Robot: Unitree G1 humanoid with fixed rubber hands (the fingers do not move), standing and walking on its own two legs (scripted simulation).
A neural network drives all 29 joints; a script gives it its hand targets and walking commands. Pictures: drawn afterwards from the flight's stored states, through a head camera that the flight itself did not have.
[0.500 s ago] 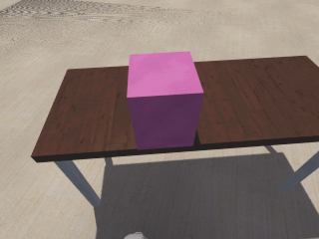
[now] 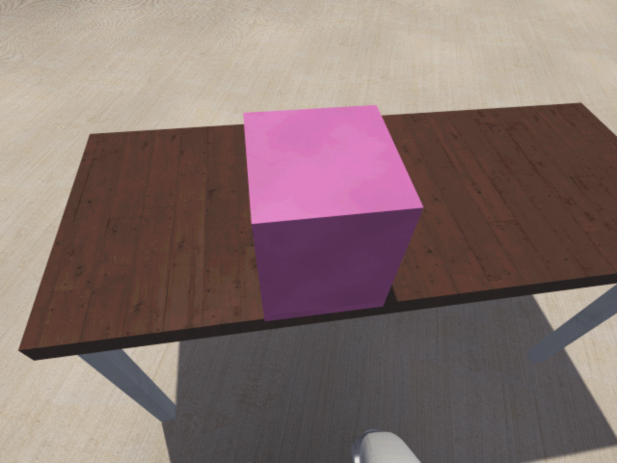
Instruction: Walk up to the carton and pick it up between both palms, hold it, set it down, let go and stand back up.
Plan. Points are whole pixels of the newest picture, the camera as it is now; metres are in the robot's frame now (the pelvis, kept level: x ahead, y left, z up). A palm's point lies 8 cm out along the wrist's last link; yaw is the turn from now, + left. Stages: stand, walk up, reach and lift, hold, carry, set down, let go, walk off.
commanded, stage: walk up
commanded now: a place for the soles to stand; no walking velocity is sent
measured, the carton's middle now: (318, 217) +0.46 -0.01 +0.02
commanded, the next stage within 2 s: none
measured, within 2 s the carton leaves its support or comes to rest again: neither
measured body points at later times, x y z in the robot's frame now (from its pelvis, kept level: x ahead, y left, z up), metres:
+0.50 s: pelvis -0.03 -0.08 +0.00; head +0.00 -0.08 +0.45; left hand +0.03 +0.17 -0.14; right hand +0.04 -0.32 -0.15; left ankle -0.04 +0.04 -0.73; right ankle +0.00 -0.17 -0.73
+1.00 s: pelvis -0.03 -0.07 +0.01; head -0.03 -0.07 +0.46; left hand -0.05 +0.17 -0.14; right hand +0.00 -0.31 -0.14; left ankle -0.04 +0.04 -0.73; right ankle +0.00 -0.17 -0.73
